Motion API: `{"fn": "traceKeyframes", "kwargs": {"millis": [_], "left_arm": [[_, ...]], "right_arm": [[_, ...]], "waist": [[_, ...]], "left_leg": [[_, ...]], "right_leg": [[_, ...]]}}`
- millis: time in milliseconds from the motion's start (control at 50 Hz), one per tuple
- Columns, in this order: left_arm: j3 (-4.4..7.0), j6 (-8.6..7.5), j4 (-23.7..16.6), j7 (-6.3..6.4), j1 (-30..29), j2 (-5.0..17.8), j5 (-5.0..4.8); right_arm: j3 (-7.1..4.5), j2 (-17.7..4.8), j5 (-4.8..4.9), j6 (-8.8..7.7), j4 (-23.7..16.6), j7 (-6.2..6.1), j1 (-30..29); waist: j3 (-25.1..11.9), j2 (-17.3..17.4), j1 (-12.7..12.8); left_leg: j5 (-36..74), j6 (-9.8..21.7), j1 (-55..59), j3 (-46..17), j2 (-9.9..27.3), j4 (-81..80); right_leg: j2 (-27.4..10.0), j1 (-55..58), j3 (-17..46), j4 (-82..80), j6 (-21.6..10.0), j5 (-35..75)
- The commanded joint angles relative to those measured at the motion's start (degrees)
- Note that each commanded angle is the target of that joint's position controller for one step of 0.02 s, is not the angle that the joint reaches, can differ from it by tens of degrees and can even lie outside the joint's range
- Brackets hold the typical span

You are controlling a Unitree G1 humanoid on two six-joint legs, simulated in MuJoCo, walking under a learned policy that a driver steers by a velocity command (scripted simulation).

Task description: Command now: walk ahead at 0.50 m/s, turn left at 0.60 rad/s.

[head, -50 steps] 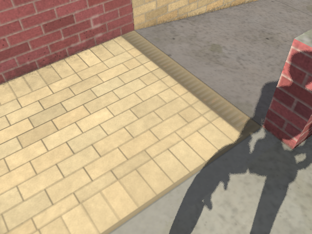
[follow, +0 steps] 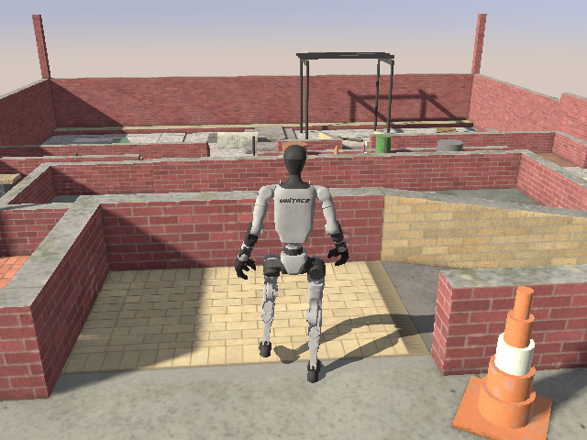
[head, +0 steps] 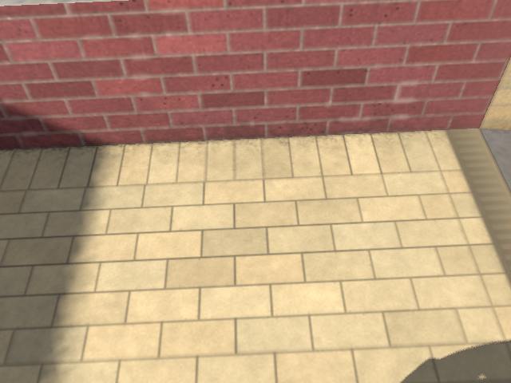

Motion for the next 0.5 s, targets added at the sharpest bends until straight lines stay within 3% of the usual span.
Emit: {"fn": "traceKeyframes", "kwargs": {"millis": [20,80,160,200,220,240,260,280,300,320,340,360,380,420,500], "left_arm": [[2.04,-0.72,-3.57,0.35,-3.77,8.89,-0.10],[2.19,-0.07,-2.68,0.72,-2.15,10.07,-0.48],[2.83,1.13,-1.49,0.75,-0.03,12.36,-1.64],[3.21,1.81,-1.31,0.96,0.18,13.87,-2.08],[3.32,2.19,-1.15,1.10,0.21,14.56,-2.23],[2.83,2.46,-1.10,1.30,0.08,13.66,-2.22],[1.45,2.07,-2.22,1.32,0.91,10.60,-0.65],[-1.09,0.44,-4.97,0.35,6.81,2.92,0.59],[0.01,-1.32,-4.56,-0.40,1.48,8.95,-2.01],[0.57,-1.77,-6.21,-0.58,-3.57,10.56,-3.65],[0.20,-1.89,-6.31,-0.15,-5.07,9.73,-2.73],[0.44,-1.59,-5.72,0.24,-5.39,9.63,-1.34],[0.68,-0.80,-5.23,0.19,-3.70,9.63,-1.05],[0.51,0.65,-4.59,0.10,-1.54,7.76,-0.92],[0.05,1.64,-6.39,0.39,-7.38,5.85,-0.07]], "right_arm": [[0.21,-0.62,-0.06,-0.65,-4.70,0.68,-1.76],[0.66,0.23,-0.14,-1.05,-6.43,1.84,-7.99],[0.44,-0.56,0.21,-0.92,-9.10,3.15,-12.45],[-0.43,-2.16,-0.27,-0.71,-9.45,3.31,-10.49],[-1.43,-3.76,-0.46,-0.60,-8.56,3.16,-5.69],[-3.11,-6.33,-0.31,-0.51,-5.68,2.60,4.27],[-4.68,-10.70,-0.38,-0.09,-3.41,1.36,13.82],[-4.75,-16.71,-0.51,-0.72,-3.79,1.10,11.66],[-3.47,-11.63,-0.71,-1.31,-4.15,1.38,14.67],[-2.68,-9.25,-1.01,-1.92,-3.16,1.66,12.20],[-2.03,-7.54,-0.59,-2.19,-3.32,1.68,8.10],[-1.37,-5.63,-0.91,-2.33,-3.70,1.72,4.12],[-0.74,-3.94,-1.47,-2.58,-4.11,1.75,1.98],[-0.77,-4.13,-1.45,-3.41,-3.39,1.65,1.37],[-0.97,-5.30,-1.32,-3.98,-0.62,0.66,4.02]], "waist": [[0.13,-7.48,-1.29],[1.84,-7.19,1.05],[3.79,-7.63,1.55],[1.51,-9.01,-0.72],[-1.54,-9.41,-4.00],[-6.54,-7.87,-9.36],[-12.49,-1.13,-12.99],[-18.70,12.65,-4.94],[-23.66,5.98,-10.09],[-14.78,4.08,-9.99],[-9.85,0.12,-7.60],[-6.76,-1.11,-5.32],[-5.77,-0.46,-3.10],[-5.33,-0.18,-1.38],[-1.13,-1.10,-2.47]], "left_leg": [[8.20,-0.26,-3.44,-0.54,1.80,-7.50],[14.15,0.48,-0.77,2.79,0.81,-17.10],[8.97,2.83,0.78,5.76,-0.54,-23.64],[2.65,5.23,7.45,8.68,-4.01,-25.30],[1.21,6.80,14.81,9.92,-6.50,-27.01],[5.50,8.88,29.18,10.42,-9.06,-30.99],[7.70,12.01,47.95,-1.88,-1.10,-30.68],[-0.73,21.84,62.86,-34.73,14.07,-37.50],[-4.68,22.40,63.22,-41.55,16.33,-43.90],[0.78,19.55,57.31,-31.55,14.29,-43.84],[6.46,17.29,48.30,-23.73,11.60,-43.75],[12.00,15.76,40.33,-18.30,9.33,-44.54],[15.30,15.16,35.44,-15.05,7.59,-46.25],[17.89,15.81,31.20,-12.22,6.99,-49.43],[21.02,15.02,30.05,-6.21,5.39,-52.54]], "right_leg": [[-15.30,3.45,6.75,-8.14,-8.97,17.05],[-14.89,4.53,2.11,-7.79,-7.49,16.23],[-17.41,10.05,-0.54,-5.61,-6.04,20.18],[-17.71,11.65,-2.55,0.94,-5.21,37.80],[-17.19,11.34,-3.67,8.23,-4.69,46.40],[-15.27,6.65,-5.38,19.72,-3.34,48.10],[-12.91,-8.46,-5.64,37.44,-1.05,28.35],[-1.99,-31.17,0.57,56.73,1.77,-22.18],[-2.38,-36.04,10.94,62.86,1.26,-21.48],[-4.70,-40.14,10.24,62.41,0.54,-16.58],[-7.37,-38.09,9.89,57.87,0.11,-11.44],[-9.05,-34.37,9.73,53.93,0.34,-8.44],[-10.18,-30.46,10.29,51.90,0.37,-6.39],[-10.33,-27.67,9.78,48.85,1.27,-4.14],[-9.92,-32.25,9.29,38.12,3.32,6.58]]}}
